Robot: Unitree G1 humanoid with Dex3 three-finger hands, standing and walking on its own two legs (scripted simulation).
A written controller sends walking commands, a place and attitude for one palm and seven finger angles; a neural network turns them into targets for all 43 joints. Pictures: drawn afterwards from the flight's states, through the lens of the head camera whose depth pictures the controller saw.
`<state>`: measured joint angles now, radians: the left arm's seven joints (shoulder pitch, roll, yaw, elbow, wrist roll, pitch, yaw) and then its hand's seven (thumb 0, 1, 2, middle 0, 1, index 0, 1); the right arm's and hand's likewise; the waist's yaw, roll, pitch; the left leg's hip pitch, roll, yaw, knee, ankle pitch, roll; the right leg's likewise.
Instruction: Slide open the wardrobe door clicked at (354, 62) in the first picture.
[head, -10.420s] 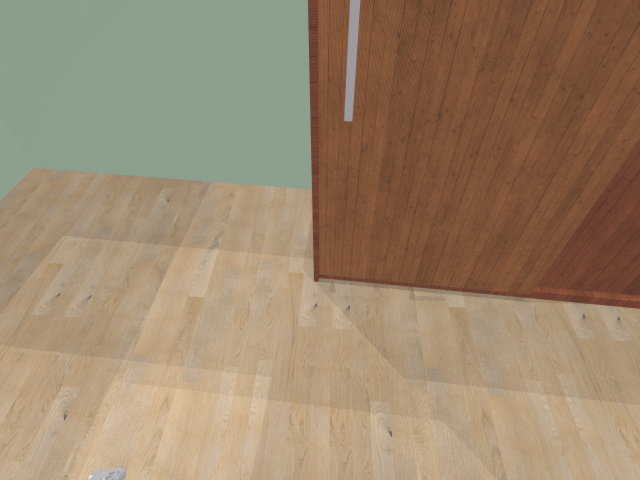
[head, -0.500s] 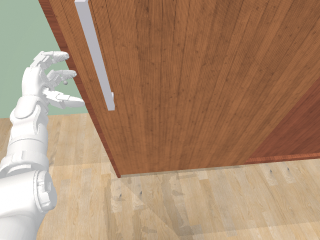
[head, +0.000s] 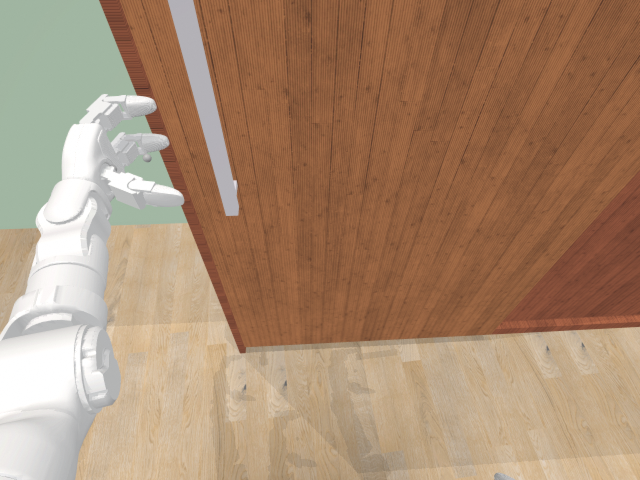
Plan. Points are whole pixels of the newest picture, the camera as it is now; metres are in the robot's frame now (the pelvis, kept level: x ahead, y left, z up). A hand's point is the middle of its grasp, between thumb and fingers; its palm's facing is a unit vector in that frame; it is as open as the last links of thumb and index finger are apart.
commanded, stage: feel for the door with the fingertips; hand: left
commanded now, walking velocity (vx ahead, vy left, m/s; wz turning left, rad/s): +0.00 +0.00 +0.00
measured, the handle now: (214, 120) +0.54 +0.14 +0.15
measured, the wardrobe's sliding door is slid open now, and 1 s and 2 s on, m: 0.00 0.00 0.00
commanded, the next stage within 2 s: slide the fingers in behind the handle in 1.06 s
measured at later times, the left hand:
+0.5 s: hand (188, 152) +0.48 +0.16 +0.15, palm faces +0.03 -1.00 +0.00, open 14.0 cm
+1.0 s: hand (186, 143) +0.49 +0.17 +0.15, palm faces +0.05 -1.00 -0.01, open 13.9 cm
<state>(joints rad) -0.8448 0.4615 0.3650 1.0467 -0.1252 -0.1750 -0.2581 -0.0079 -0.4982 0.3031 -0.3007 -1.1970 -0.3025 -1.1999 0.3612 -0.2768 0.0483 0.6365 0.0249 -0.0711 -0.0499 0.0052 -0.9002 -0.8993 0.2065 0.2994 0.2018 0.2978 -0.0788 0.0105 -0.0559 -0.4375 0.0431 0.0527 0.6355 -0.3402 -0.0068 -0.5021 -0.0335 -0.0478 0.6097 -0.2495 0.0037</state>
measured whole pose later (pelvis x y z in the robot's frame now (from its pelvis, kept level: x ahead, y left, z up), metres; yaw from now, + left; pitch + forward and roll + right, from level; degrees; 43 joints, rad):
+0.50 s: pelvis +0.00 +0.00 +0.00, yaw -1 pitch +9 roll +0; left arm -0.86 0.36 0.32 1.02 -0.11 -0.19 -0.16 -0.01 -0.50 0.30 -0.30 -1.20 -0.30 -1.20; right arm 0.39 -0.27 0.03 0.67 0.01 -0.09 -0.03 0.01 -0.90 -0.90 0.21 0.30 0.20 0.30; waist -0.09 0.02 -0.06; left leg -0.44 0.04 0.06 0.63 -0.34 -0.01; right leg -0.51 -0.03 -0.04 0.61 -0.24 0.01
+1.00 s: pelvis +0.00 -0.01 +0.00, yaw +0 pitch +10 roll +0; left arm -0.95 0.42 0.34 1.12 -0.09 -0.21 -0.16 -0.01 -0.50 0.30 -0.31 -1.21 -0.32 -1.21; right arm 0.40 -0.29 0.02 0.68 0.01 -0.08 -0.04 0.01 -0.90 -0.90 0.21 0.30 0.20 0.30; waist -0.10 0.02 -0.06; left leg -0.48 0.05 0.05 0.64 -0.34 -0.01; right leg -0.55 -0.03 -0.05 0.62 -0.25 0.00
